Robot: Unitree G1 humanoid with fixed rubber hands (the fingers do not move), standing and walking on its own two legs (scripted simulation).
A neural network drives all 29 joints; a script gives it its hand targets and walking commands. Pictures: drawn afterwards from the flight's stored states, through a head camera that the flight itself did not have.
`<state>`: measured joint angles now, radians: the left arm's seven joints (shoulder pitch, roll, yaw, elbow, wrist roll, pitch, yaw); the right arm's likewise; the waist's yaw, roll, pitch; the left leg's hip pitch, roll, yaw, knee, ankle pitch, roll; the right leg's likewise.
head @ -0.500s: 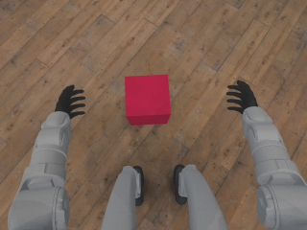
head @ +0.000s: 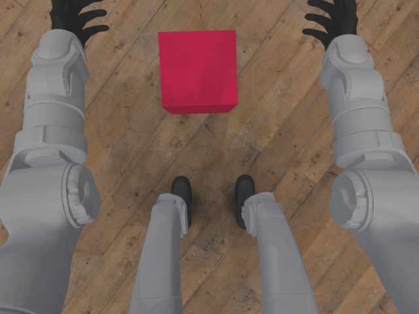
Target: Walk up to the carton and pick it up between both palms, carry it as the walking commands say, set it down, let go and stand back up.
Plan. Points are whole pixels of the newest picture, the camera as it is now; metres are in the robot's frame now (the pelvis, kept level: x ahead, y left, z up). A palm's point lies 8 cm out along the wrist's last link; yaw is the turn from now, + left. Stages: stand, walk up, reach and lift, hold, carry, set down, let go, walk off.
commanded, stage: reach and lift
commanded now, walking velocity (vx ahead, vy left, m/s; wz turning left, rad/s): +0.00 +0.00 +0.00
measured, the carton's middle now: (198, 78) +0.56 +0.04 -0.54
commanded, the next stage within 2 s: none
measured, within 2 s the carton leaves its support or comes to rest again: neither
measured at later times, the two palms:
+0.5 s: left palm (99, 38) +0.55 +0.21 -0.18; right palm (308, 39) +0.55 -0.16 -0.18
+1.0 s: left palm (128, 61) +0.55 +0.21 -0.33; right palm (282, 60) +0.55 -0.16 -0.33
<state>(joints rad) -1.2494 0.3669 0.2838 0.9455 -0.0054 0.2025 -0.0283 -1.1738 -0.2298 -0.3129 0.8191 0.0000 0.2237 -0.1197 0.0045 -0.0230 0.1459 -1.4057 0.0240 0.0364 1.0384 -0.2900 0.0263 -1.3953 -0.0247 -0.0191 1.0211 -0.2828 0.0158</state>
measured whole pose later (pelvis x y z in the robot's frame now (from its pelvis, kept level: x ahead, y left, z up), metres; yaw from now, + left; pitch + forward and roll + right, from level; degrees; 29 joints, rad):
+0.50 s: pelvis +0.01 -0.01 -0.05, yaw +0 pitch +48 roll -1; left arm -1.31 0.32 0.39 1.02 0.09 0.13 -0.04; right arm -1.24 -0.17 -0.39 0.89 -0.08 0.14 -0.11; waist 0.01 -0.01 0.02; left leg -1.70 0.00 -0.01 1.23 -0.37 0.00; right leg -1.69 0.01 0.01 1.22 -0.37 0.03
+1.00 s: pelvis -0.03 +0.00 -0.20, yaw -1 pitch +42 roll -3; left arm -1.56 0.43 0.17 1.12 -0.09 0.19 0.05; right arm -1.50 -0.30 -0.24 1.00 0.11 0.20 -0.16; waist 0.00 -0.02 0.24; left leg -2.08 0.00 -0.03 1.87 -0.52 0.00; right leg -2.05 0.02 0.00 1.84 -0.53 0.04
